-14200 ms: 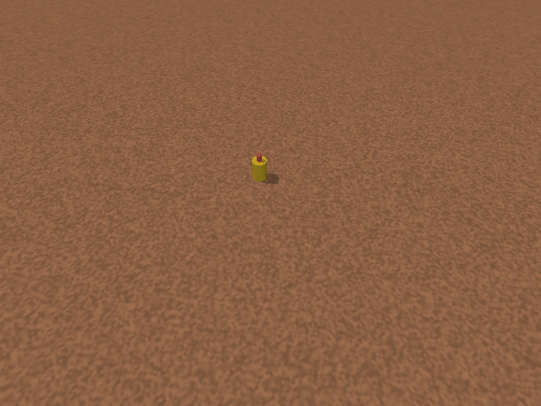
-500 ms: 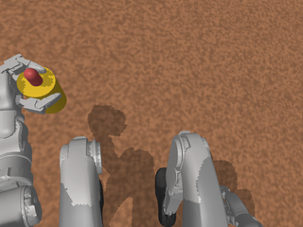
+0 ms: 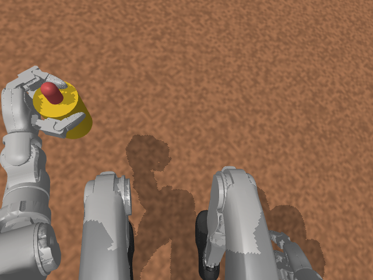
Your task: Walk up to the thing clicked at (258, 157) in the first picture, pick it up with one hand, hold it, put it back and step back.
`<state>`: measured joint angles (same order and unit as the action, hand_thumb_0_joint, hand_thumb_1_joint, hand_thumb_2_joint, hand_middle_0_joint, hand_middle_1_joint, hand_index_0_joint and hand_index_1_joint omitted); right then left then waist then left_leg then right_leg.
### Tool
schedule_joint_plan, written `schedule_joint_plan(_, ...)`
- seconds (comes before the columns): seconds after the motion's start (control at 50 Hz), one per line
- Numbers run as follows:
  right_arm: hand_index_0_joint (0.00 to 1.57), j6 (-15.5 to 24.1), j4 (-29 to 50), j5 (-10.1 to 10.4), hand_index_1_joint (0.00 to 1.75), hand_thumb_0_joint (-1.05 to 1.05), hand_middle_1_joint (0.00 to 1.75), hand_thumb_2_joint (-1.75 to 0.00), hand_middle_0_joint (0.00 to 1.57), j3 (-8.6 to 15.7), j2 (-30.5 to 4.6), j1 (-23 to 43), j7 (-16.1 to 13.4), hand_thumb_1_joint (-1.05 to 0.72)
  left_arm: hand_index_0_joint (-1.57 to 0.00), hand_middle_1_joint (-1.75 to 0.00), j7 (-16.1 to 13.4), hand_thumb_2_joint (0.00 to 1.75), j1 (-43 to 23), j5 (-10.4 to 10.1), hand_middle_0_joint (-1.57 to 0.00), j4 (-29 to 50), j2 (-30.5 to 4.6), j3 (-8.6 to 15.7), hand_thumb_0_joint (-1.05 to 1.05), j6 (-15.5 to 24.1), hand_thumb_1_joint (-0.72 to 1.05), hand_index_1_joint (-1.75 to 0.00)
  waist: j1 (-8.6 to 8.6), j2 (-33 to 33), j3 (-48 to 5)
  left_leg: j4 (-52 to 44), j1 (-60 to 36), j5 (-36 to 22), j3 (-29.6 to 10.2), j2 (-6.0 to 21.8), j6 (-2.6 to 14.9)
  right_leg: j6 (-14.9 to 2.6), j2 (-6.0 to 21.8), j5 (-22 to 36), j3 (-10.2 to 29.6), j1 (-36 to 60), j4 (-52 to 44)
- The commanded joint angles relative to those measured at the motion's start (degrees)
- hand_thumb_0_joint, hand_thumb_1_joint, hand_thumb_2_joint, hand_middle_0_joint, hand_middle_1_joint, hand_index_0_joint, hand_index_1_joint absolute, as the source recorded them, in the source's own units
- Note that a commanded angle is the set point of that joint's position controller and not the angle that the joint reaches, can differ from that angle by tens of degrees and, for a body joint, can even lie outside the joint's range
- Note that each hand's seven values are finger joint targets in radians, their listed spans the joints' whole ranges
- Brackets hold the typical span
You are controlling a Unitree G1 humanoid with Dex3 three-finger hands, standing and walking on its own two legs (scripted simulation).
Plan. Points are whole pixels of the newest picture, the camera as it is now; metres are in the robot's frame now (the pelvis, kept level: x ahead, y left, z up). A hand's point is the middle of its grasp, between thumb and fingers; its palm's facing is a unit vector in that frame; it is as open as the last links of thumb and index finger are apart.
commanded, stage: settle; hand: left
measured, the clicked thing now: (62, 107) +0.45 +0.24 -0.06
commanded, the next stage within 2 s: lift in 0.28 s
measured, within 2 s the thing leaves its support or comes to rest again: neither
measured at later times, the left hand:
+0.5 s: hand (58, 96) +0.46 +0.24 -0.02, palm faces +0.19 -0.98 -0.06, open 8.6 cm
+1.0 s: hand (35, 87) +0.42 +0.23 +0.08, palm faces +0.15 -0.99 -0.06, open 8.6 cm
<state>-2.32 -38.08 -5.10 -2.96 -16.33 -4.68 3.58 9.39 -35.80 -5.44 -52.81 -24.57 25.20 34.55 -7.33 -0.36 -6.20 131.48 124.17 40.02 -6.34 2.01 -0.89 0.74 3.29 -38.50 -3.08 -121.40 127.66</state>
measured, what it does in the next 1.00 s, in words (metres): rises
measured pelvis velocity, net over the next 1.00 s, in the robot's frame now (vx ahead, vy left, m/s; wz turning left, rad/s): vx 0.01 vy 0.00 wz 0.04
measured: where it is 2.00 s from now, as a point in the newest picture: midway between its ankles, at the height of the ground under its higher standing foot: (166, 263)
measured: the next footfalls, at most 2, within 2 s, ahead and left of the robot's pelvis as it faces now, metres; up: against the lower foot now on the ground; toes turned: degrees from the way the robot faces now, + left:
none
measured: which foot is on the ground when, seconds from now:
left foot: down 0.00-1.00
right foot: down 0.00-1.00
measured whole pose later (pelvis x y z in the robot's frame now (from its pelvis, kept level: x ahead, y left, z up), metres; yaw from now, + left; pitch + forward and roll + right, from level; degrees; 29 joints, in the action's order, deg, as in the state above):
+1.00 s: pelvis +0.01 +0.00 +0.08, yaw +2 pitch +34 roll -3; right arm -0.4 -35.4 -0.5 0.1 -15.4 -7.0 0.7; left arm 9.2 -25.7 -9.0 -35.6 -18.8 19.9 26.2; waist -4.6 1.2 -10.4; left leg 115.9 110.6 39.1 -3.8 2.4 -0.9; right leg 0.5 3.5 -38.0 -2.2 -109.0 113.5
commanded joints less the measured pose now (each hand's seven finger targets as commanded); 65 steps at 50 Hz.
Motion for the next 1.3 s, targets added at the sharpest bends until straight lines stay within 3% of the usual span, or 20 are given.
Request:
schedule_joint_plan(0.0, 0.2, 0.76, 2.97, -0.02, 0.3, 0.0, 0.3, -0.91, 0.2, 4.51, -12.08, -7.1, -0.96, -0.91, -1.25, -1.37, 0.04, 1.27, -20.05, -1.47, -1.26, 14.36, -13.53, 2.11, 0.0, 5.67, 0.12, -1.4, 0.15, 11.12, -37.71, -16.8, -27.1, -7.68, 3.38, -1.29, 1.8, -2.85, -2.83, 8.85, -2.22, 19.02, -13.47)
schedule_joint_plan(0.1, 0.2, 0.97, 2.64, 0.08, 0.3, 0.0, 0.3, -0.9, 0.2, 4.51, -11.75, -7.4, -0.94, -0.91, -1.24, -1.36, 0.31, 1.28, -18.46, -1.53, -1.25, 9.82, -11.1, 1.13, 0.0, 5.16, 0.13, -1.39, -0.77, 8.67, -36.02, -17.04, -25.27, -7.0, 3.71, -1.47, 2.2, -2.59, -2.8, 8.42, -2.11, 19.81, -14.4)
schedule_joint_plan(0.28, 0.2, 0.8, 1.88, -0.01, 0.3, 0.0, 0.3, -0.9, 0.2, 4.62, -11.51, -8.77, -1.03, -0.9, -1.23, -1.35, -0.68, 1.29, -23.58, -1.14, -1.24, 15.09, -15.38, 3.73, 0.0, 6.34, 0.16, -1.37, 0.67, 11.46, -40.47, -18.13, -28.39, -8.62, 3.76, -1.48, 1.7, -2.86, -2.66, 9.5, -1.61, 21.11, -14.07)
schedule_joint_plan(0.34, 0.2, 0.87, 2.36, 0.0, 0.3, 0.0, 0.3, -0.9, 0.2, 4.66, -11.57, -8.36, -0.97, -0.91, -1.22, -1.35, -0.27, 1.29, -20.0, -1.05, -1.23, 8.79, -10.62, 1.38, 0.0, 5.66, 0.16, -1.37, -0.82, 9.25, -37.22, -18.15, -27.03, -8.31, 3.54, -1.49, 1.91, -2.72, -2.61, 9.43, -1.94, 19.96, -14.56)
schedule_joint_plan(0.38, 0.2, 0.74, 1.96, -0.07, 0.3, 0.0, 0.3, -0.91, 0.2, 4.7, -11.52, -9.07, -1.16, -0.94, -1.3, -1.37, -0.88, 1.2, -23.92, -0.8, -1.27, 13.11, -14.98, 3.52, 0.0, 6.37, 0.18, -1.35, 0.5, 10.88, -39.31, -18.25, -27.64, -8.16, 4.08, -1.6, 1.86, -2.81, -2.59, 9.22, -1.38, 21.07, -14.86)
schedule_joint_plan(0.5, 0.2, 1.09, 2.36, 0.62, 0.3, 0.0, 0.3, -0.91, 0.2, 5.15, -11.39, -8.81, -1.21, -0.95, -1.31, -1.42, 0.5, 1.21, -20.09, -1.94, -1.29, 11.29, -11.98, 2.13, 0.0, 5.33, 0.08, -1.42, 0.27, 8.63, -39.13, -19.4, -26.83, -7.19, 4.7, -1.71, 2.26, -2.5, -2.59, 8.32, -1.0, 23.84, -16.65)
schedule_joint_plan(0.58, 0.2, 1.26, 2.92, 1.16, 0.3, 0.0, 0.3, -0.91, 0.2, 5.72, -11.33, -9.59, -1.53, -0.94, -1.31, -1.4, 1.53, 1.2, -21.65, -2.58, -1.28, 19.73, -13.83, 2.21, 0.0, 4.71, 0.13, -1.39, 1.39, 10.49, -43.94, -20.81, -30.23, -8.6, 4.8, -1.68, 2.11, -2.74, -2.55, 9.49, -0.55, 26.79, -17.75)
schedule_joint_plan(0.62, 0.2, 1.56, 3.65, 1.94, 0.3, 0.0, 0.3, -0.9, 0.2, 5.89, -11.52, -9.06, -1.76, -0.93, -1.3, -1.39, 1.87, 1.2, -17.43, -3.15, -1.27, 15.48, -9.64, -0.1, 0.0, 2.89, 0.14, -1.38, 0.75, 9.53, -41.69, -22.15, -31.9, -9.35, 4.0, -1.62, 1.91, -3.0, -2.44, 9.9, -1.02, 24.57, -18.09)
schedule_joint_plan(0.68, 0.2, 1.6, 4.44, 2.31, 0.3, 0.0, 0.3, -0.9, 0.2, 6.34, -11.54, -9.33, -2.17, -0.93, -1.29, -1.38, 1.05, 1.19, -15.4, -3.14, -1.26, 19.11, -11.79, 1.88, 0.0, 2.14, 0.15, -1.37, 2.17, 9.49, -41.55, -23.52, -33.47, -9.56, 3.76, -1.42, 1.94, -3.04, -2.38, 10.14, -0.79, 25.17, -19.74)
schedule_joint_plan(0.72, 0.2, 1.73, 5.03, 2.69, 0.3, 0.0, 0.3, -0.9, 0.2, 6.17, -11.06, -8.71, -2.26, -0.94, -1.29, -1.4, 1.42, 1.2, -15.48, -3.51, -1.26, 21.83, -9.16, -0.68, 0.0, 1.73, 0.15, -1.38, 1.58, 10.44, -40.54, -25.37, -34.28, -8.33, 3.33, -1.44, 1.86, -3.1, -2.1, 9.37, -0.66, 25.62, -20.66)
schedule_joint_plan(0.74, 0.2, 1.97, 4.62, 2.72, 0.3, 0.0, 0.3, -0.9, 0.2, 6.36, -10.77, -9.25, -2.44, -0.93, -1.3, -1.4, 1.12, 1.2, -18.7, -3.57, -1.28, 27.59, -12.9, 1.22, 0.0, 1.98, 0.13, -1.39, 2.48, 11.25, -42.52, -25.55, -34.7, -7.53, 3.81, -1.43, 1.93, -3.1, -2.37, 8.6, -0.28, 26.94, -21.4)
schedule_joint_plan(0.76, 0.2, 2.04, 4.99, 3.04, 0.3, 0.0, 0.3, -0.91, 0.2, 6.69, -10.69, -9.4, -2.62, -0.94, -1.3, -1.4, 0.78, 1.2, -15.21, -3.83, -1.28, 26.68, -12.76, 1.83, 0.0, 1.22, 0.1, -1.39, 2.76, 10.2, -42.95, -26.28, -35.35, -7.41, 3.9, -1.56, 2.11, -2.98, -2.35, 8.23, -0.12, 28.28, -22.63)
schedule_joint_plan(0.8, 0.2, 2.57, 5.75, 3.6, 0.3, 0.0, 0.3, -0.9, 0.2, 6.38, -10.33, -8.09, -2.74, -0.93, -1.29, -1.4, 1.19, 1.2, -11.61, -4.99, -1.26, 23.12, -6.1, -1.91, 0.0, -0.14, 0.12, -1.38, 1.35, 8.09, -38.28, -28.24, -34.17, -5.04, 2.84, -1.44, 2.1, -2.88, -2.28, 6.75, -0.55, 26.66, -23.65)
schedule_joint_plan(0.9, 0.2, 3.02, 7.53, 4.28, 0.3, 0.0, 0.3, -0.9, 0.2, 7.19, -9.9, -8.6, -3.61, -0.93, -1.29, -1.4, 0.05, 1.21, -10.52, -5.07, -1.26, 36.55, -10.61, -0.53, 0.0, -1.53, 0.14, -1.38, 4.18, 9.57, -45.12, -31.09, -40.73, -8.33, 4.08, -1.53, 2.1, -2.95, -2.29, 8.96, 1.07, 33.85, -28.27)
schedule_joint_plan(0.94, 0.2, 3.35, 7.72, 5.04, 0.3, 0.0, 0.3, -0.9, 0.2, 7.14, -9.48, -8.0, -3.93, -0.92, -1.29, -1.4, -0.21, 1.22, -7.2, -6.06, -1.26, 34.42, -4.11, -4.68, 0.0, -3.58, 0.17, -1.39, 2.37, 8.79, -40.96, -33.65, -42.64, -7.44, 3.18, -1.36, 1.91, -2.89, -2.23, 8.59, 0.74, 32.86, -30.24)
schedule_joint_plan(1.0, 0.2, 3.7, 7.87, 5.59, 0.3, 0.0, 0.3, -0.9, 0.2, 7.12, -9.13, -7.44, -4.49, -0.91, -1.25, -1.36, -1.71, 1.2, -0.34, -5.8, -1.22, 30.79, -3.32, -3.52, 0.0, -5.62, 0.17, -1.35, 2.83, 4.0, -37.18, -34.7, -41.05, -9.02, 3.11, -1.2, 2.4, -2.5, -2.31, 10.45, 0.6, 36.36, -32.51)
schedule_joint_plan(1.08, 0.2, 3.81, 8.47, 5.71, 0.3, 0.0, 0.3, -0.9, 0.2, 7.44, -7.98, -8.04, -4.99, -0.91, -1.26, -1.37, -3.38, 1.2, -6.35, -5.39, -1.23, 49.7, -7.13, -4.31, 0.0, -5.97, 0.13, -1.36, 4.55, 8.95, -43.86, -38.6, -49.55, -11.02, 4.05, -1.18, 2.09, -2.57, -2.24, 11.75, 2.16, 43.44, -37.19)
schedule_joint_plan(1.16, 0.2, 4.39, 8.42, 6.55, 0.3, 0.0, 0.3, -0.9, 0.2, 7.17, -7.08, -6.87, -5.58, -0.91, -1.23, -1.36, -5.58, 1.2, 7.59, -5.74, -1.2, 38.56, 0.0, -6.5, 0.0, -10.02, 0.15, -1.35, 3.35, 2.42, -35.06, -42.93, -49.72, -10.11, 3.14, -0.99, 2.35, -1.9, -2.55, 11.71, 1.43, 46.99, -41.96)
schedule_joint_plan(1.22, 0.2, 4.41, 8.47, 6.54, 0.3, 0.0, 0.3, -0.9, 0.2, 7.15, -6.69, -7.49, -6.09, -0.91, -1.23, -1.36, -6.77, 1.18, 1.11, -5.02, -1.21, 52.35, -5.39, -5.52, 0.0, -9.56, 0.11, -1.35, 5.31, 7.09, -40.67, -46.42, -57.84, -14.11, 3.74, -1.14, 2.06, -2.11, -2.45, 14.99, 2.13, 52.95, -45.35)
schedule_joint_plan(1.28, 0.2, 4.85, 7.78, 6.93, 0.3, 0.0, 0.3, -0.9, 0.2, 6.77, -5.94, -8.11, -6.4, -0.91, -1.25, -1.38, -7.65, 1.22, 8.28, -5.53, -1.23, 49.9, -1.99, -7.23, 0.0, -11.49, 0.12, -1.37, 4.64, 4.5, -37.0, -49.88, -60.94, -17.04, 3.08, -1.02, 1.87, -1.85, -2.78, 18.29, 1.31, 56.97, -48.28)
